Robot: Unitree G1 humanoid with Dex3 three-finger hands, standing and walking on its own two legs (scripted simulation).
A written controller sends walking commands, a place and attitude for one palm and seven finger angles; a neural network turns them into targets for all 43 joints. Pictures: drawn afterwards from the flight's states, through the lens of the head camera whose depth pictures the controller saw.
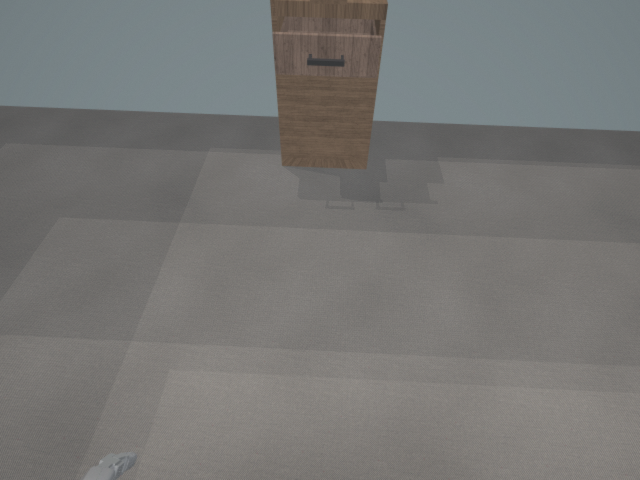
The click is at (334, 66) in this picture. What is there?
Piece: drawer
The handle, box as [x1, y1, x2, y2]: [307, 54, 344, 66]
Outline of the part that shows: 307,58 307,64 343,66 344,62 343,55 341,55 340,59 319,59 312,58 311,54 309,54 309,57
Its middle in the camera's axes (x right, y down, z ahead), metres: +0.02 -0.65 +1.40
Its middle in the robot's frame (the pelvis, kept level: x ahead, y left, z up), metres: +1.47 +0.05 -0.13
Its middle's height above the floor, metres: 0.64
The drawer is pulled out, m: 0.16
